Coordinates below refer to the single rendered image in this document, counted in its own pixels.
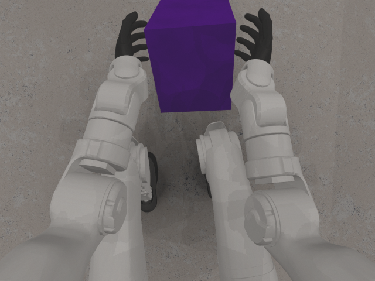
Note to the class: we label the robot right hand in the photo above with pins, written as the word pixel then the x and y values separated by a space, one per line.
pixel 262 48

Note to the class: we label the robot left thigh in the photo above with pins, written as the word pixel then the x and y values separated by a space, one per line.
pixel 121 256

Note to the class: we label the carton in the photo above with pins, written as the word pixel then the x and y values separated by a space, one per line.
pixel 191 47

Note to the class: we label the left robot forearm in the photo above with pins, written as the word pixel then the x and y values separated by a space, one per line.
pixel 105 145

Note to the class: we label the robot left hand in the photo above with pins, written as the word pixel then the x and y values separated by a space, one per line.
pixel 125 39

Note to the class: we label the right robot shin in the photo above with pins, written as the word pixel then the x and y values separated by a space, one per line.
pixel 232 135

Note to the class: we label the robot right upper arm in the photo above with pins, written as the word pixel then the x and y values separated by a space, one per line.
pixel 286 223

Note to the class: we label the robot left upper arm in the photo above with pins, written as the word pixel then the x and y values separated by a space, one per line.
pixel 85 208

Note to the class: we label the right robot forearm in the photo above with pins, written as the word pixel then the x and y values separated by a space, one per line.
pixel 263 116

